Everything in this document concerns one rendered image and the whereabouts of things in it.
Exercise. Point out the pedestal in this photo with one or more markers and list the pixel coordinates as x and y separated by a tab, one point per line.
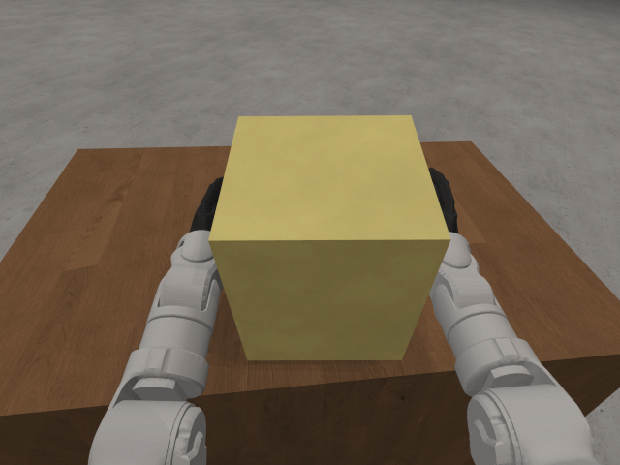
78	283

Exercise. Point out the robot left upper arm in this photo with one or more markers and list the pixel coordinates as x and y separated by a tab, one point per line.
138	432

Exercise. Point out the robot right upper arm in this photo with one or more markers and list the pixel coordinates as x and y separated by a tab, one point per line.
528	425

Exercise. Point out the right robot hand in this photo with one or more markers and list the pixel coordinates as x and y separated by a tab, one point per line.
446	200

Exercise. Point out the right robot forearm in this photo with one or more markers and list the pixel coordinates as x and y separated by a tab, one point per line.
487	351

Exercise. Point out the carton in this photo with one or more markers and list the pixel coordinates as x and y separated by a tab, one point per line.
328	236

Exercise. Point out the left robot forearm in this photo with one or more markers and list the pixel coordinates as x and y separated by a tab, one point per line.
170	364

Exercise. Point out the left robot hand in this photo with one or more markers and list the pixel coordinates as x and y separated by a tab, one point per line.
204	216

